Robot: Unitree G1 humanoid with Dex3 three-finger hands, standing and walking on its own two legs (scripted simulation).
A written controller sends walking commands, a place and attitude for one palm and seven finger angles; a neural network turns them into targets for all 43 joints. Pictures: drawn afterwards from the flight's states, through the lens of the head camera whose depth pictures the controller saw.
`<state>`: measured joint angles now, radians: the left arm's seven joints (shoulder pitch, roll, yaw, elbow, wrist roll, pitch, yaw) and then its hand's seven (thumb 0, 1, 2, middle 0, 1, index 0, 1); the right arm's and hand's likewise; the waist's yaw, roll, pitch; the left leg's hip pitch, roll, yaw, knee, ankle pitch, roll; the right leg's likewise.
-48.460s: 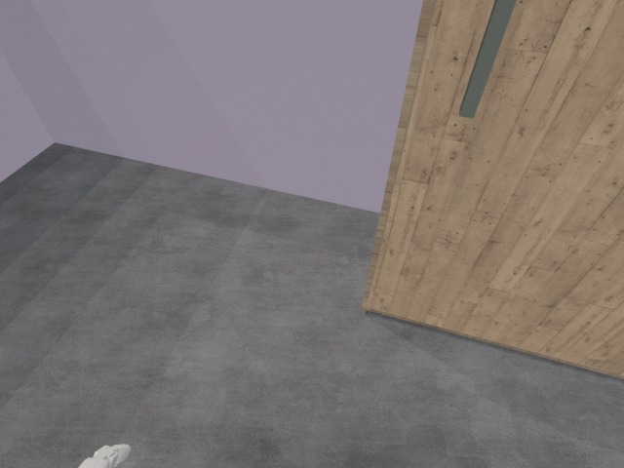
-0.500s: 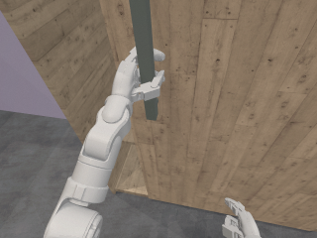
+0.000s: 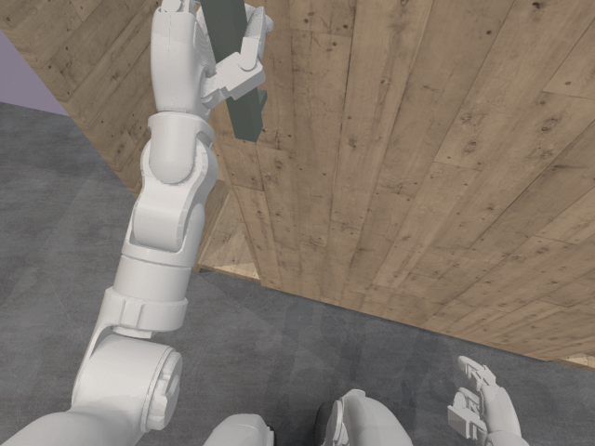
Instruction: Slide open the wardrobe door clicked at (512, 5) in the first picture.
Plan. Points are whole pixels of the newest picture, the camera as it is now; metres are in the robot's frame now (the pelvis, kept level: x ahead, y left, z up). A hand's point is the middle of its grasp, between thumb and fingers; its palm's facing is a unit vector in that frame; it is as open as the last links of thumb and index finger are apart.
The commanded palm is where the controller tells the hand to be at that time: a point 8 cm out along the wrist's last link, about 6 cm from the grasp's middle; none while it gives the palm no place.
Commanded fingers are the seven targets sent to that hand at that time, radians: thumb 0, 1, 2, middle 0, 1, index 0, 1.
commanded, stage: step sideways, sliding the door along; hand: left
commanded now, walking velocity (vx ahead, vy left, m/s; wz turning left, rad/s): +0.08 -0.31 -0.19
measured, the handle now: out of the picture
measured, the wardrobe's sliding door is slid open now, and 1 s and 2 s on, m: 0.24 0.38 0.59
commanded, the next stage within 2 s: none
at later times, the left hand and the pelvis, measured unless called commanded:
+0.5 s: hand (300, 63) +0.42 +0.05 +0.24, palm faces +0.29 -0.95 -0.11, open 6.6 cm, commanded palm +0.38 +0.02 +0.24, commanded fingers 0.00 0.90 0.90 -0.45 -1.40 -0.45 -1.40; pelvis +0.07 -0.10 +0.00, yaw +2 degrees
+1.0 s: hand (410, 87) +0.40 -0.04 +0.24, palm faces -0.02 -1.00 +0.00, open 6.7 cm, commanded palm +0.37 -0.05 +0.23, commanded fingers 0.00 0.90 0.90 -0.45 -1.40 -0.45 -1.40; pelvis +0.10 -0.13 +0.02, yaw -5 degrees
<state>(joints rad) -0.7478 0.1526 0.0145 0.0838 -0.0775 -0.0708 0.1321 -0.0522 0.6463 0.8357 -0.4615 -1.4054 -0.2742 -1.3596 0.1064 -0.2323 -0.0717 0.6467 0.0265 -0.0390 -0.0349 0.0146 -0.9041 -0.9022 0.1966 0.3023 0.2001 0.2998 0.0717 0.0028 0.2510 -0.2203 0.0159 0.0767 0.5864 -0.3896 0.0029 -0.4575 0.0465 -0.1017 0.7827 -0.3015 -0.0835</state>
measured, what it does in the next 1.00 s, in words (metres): steps to the right: right foot, then left foot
